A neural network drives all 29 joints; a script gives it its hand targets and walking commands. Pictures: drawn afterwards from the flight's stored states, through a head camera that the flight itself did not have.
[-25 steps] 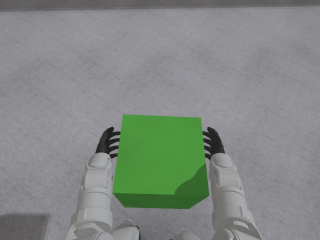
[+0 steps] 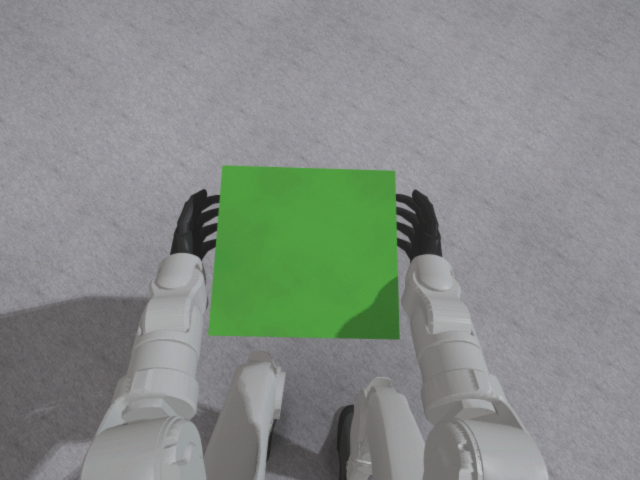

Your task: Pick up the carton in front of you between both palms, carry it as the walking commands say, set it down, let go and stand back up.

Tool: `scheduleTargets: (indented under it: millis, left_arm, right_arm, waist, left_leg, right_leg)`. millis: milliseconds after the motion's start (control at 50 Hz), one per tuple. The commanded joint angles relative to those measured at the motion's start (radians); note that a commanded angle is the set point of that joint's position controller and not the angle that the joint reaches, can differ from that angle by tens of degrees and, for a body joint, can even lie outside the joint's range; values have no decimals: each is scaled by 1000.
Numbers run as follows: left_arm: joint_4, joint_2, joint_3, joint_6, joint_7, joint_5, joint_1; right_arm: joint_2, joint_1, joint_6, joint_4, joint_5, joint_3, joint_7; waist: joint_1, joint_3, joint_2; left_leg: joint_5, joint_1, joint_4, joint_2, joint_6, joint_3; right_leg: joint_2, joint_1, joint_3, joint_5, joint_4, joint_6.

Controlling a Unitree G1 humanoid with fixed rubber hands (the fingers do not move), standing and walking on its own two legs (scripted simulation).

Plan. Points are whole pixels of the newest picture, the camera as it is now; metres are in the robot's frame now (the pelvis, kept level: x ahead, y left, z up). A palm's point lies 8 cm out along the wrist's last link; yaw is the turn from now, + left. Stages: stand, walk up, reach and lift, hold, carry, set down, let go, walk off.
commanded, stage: set down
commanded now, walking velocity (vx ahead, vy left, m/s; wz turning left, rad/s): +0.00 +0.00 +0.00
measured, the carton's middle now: (307, 266) +0.40 +0.06 -0.15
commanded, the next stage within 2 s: none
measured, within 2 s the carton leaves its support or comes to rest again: rests again in 1.66 s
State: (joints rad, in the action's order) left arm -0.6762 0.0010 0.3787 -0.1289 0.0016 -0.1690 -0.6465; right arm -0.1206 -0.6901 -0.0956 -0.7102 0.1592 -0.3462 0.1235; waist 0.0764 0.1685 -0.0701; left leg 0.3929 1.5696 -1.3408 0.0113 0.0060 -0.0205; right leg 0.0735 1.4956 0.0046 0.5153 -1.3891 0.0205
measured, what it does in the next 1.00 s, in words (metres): lowers itself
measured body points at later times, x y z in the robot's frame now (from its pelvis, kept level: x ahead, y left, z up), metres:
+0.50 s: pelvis -0.03 +0.01 -0.12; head +0.26 +0.05 +0.22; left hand +0.41 +0.25 -0.25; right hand +0.47 -0.05 -0.24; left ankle +0.10 +0.12 -0.58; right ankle +0.05 -0.10 -0.58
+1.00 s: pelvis -0.04 +0.00 -0.22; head +0.31 +0.05 +0.06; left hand +0.44 +0.26 -0.39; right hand +0.50 -0.03 -0.38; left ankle +0.10 +0.12 -0.58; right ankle +0.05 -0.10 -0.58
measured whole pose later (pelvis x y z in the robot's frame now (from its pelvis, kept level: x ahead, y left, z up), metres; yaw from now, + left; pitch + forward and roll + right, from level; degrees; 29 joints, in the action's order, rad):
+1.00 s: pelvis -0.04 +0.00 -0.22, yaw -1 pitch +41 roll -1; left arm -0.82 0.23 0.32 -0.19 0.07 0.02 -1.17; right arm 0.11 -1.27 -0.14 -0.91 -0.04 -0.18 0.22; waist 0.13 -0.19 -0.09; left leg 0.45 2.33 -2.06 0.01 0.01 -0.02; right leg 0.14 2.24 0.01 0.62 -2.14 -0.02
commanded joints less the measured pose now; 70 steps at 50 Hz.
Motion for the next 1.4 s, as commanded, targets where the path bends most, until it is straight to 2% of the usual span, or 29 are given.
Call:
scheduleTargets:
  millis: [0, 320, 420, 460, 500, 580, 680, 820, 940, 980, 1020, 1140, 1260, 1380]
  left_arm:
    - [23, -726, -420, 23, -150, 53, -509]
    - [40, -640, -434, 20, -86, 141, -694]
    - [16, -600, -400, 10, -80, 146, -750]
    - [14, -605, -393, 5, -87, 144, -795]
    - [10, -608, -401, -1, -100, 154, -849]
    - [-1, -596, -403, -10, -118, 162, -928]
    - [-32, -573, -389, -17, -133, 163, -984]
    - [-62, -536, -388, -16, -152, 193, -1062]
    - [35, -531, -462, -15, -162, 274, -1165]
    - [57, -547, -482, -24, -166, 293, -1168]
    - [56, -562, -483, -34, -174, 295, -1173]
    - [-51, -597, -443, -50, -214, 263, -1155]
    - [-111, -573, -386, -44, -228, 229, -1164]
    - [-160, -539, -347, -21, -228, 238, -1167]
  right_arm:
    - [-803, -453, 17, -37, -30, 443, -111]
    - [-695, -687, 30, -8, -110, 496, -72]
    - [-672, -775, 22, -25, -134, 499, -75]
    - [-671, -803, 14, -50, -129, 480, -78]
    - [-665, -826, 6, -78, -117, 450, -76]
    - [-663, -878, -6, -124, -109, 411, -79]
    - [-659, -947, -15, -156, -122, 401, -100]
    - [-640, -1064, -17, -156, -181, 457, -122]
    - [-672, -1165, -17, -56, -261, 561, -116]
    - [-689, -1166, -23, -37, -273, 582, -114]
    - [-703, -1162, -33, -44, -266, 582, -119]
    - [-719, -1143, -50, -137, -215, 497, -160]
    - [-686, -1153, -47, -202, -196, 442, -184]
    - [-628, -1180, -25, -211, -194, 432, -180]
  waist:
    - [46, 721, 38]
    - [86, 895, 41]
    - [117, 888, 12]
    - [113, 881, 18]
    - [91, 877, 26]
    - [86, 874, 49]
    - [114, 868, 51]
    - [160, 867, 2]
    - [185, 1047, -12]
    - [181, 1089, -5]
    - [177, 1043, -7]
    - [151, 804, -24]
    - [162, 710, -44]
    - [159, 668, -81]
  left_leg:
    - [-224, -495, 20, -146, 0, 11]
    - [-240, -377, -221, -143, 20, 19]
    - [-209, -372, -276, -131, 13, 15]
    - [-209, -322, -304, -132, 17, 26]
    - [-202, -278, -330, -131, 19, 30]
    - [-206, -230, -379, -127, 25, 36]
    - [-220, -177, -439, -120, 25, 45]
    - [-249, -119, -532, -102, 18, 58]
    - [-351, -191, -605, -95, 24, 74]
    - [-374, -213, -620, -95, 28, 76]
    - [-348, -163, -625, -95, 29, 76]
    - [-257, -27, -637, -93, 16, 65]
    - [-212, 58, -644, -85, 3, 66]
    - [-209, 108, -657, -79, -6, 61]
  right_leg:
    - [122, -156, -56, -158, 126, -53]
    - [160, 108, 3, -101, -179, -42]
    - [167, 222, 17, -44, -245, -46]
    - [170, 229, 16, -44, -264, -42]
    - [171, 240, 21, -48, -290, -39]
    - [173, 284, 26, -46, -342, -32]
    - [173, 339, 27, -45, -410, -30]
    - [165, 366, 32, -66, -499, -33]
    - [162, 275, 40, -155, -571, -35]
    - [161, 257, 43, -172, -586, -34]
    - [158, 279, 43, -152, -591, -31]
    - [152, 419, 46, -73, -594, -23]
    - [148, 470, 40, -44, -597, -19]
    - [141, 475, 35, -49, -599, -17]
